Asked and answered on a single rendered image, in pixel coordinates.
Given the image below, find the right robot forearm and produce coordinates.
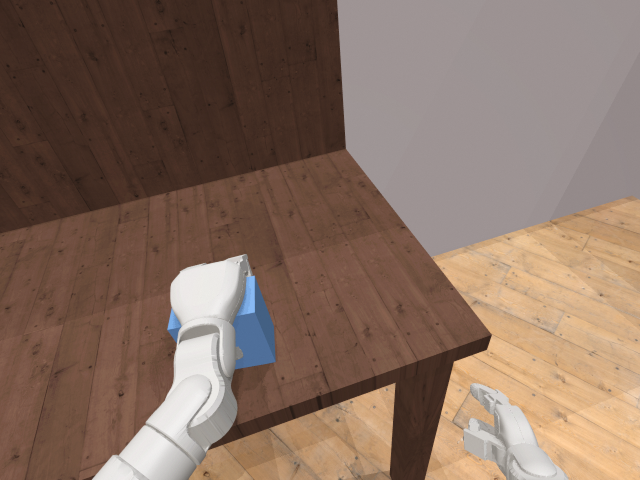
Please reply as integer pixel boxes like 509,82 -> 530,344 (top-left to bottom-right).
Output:
505,443 -> 569,480

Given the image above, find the sponge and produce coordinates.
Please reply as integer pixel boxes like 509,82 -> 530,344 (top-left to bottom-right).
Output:
167,276 -> 276,369

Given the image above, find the table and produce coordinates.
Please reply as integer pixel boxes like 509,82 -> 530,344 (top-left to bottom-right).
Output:
0,0 -> 492,480

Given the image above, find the left robot forearm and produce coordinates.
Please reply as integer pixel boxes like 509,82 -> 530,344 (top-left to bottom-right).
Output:
92,317 -> 237,480

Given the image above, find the left robot hand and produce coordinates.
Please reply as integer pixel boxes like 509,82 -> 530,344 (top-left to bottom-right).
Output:
170,254 -> 253,360

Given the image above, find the right robot hand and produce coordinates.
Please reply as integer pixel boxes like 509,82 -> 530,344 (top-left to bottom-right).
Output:
463,383 -> 539,476

